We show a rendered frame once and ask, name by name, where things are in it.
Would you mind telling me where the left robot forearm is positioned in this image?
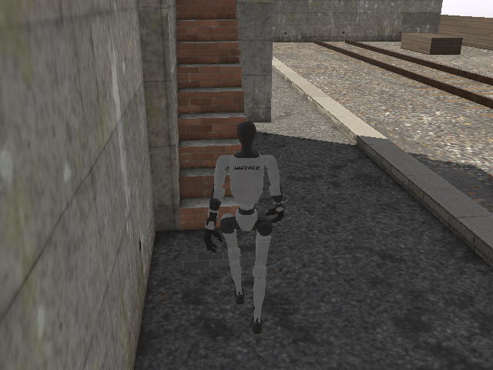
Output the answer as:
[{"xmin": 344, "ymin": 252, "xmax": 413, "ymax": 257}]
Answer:
[{"xmin": 206, "ymin": 188, "xmax": 221, "ymax": 230}]

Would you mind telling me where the right robot thigh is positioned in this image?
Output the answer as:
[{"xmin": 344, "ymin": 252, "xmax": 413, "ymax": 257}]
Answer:
[{"xmin": 253, "ymin": 217, "xmax": 273, "ymax": 280}]

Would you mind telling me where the robot left upper arm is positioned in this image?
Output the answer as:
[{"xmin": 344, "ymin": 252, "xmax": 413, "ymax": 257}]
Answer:
[{"xmin": 213, "ymin": 155, "xmax": 231, "ymax": 199}]

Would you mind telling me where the robot thigh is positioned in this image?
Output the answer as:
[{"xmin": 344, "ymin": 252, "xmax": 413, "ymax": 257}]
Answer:
[
  {"xmin": 253, "ymin": 217, "xmax": 273, "ymax": 280},
  {"xmin": 220, "ymin": 214, "xmax": 241, "ymax": 261}
]

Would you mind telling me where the robot left hand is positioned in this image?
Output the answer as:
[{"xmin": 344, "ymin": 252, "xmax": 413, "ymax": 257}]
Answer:
[{"xmin": 204, "ymin": 228, "xmax": 223, "ymax": 253}]

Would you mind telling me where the right robot forearm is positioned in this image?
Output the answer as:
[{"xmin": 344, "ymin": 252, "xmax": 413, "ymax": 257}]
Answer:
[{"xmin": 272, "ymin": 185, "xmax": 283, "ymax": 212}]

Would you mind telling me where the robot right hand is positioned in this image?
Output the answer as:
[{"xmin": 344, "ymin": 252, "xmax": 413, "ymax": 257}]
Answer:
[{"xmin": 266, "ymin": 207, "xmax": 284, "ymax": 223}]

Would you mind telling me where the left robot thigh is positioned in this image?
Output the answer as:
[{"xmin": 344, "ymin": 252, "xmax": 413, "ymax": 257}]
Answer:
[{"xmin": 220, "ymin": 214, "xmax": 241, "ymax": 261}]

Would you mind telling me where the robot right upper arm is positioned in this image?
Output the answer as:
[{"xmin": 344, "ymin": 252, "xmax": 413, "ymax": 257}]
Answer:
[{"xmin": 263, "ymin": 155, "xmax": 281, "ymax": 196}]

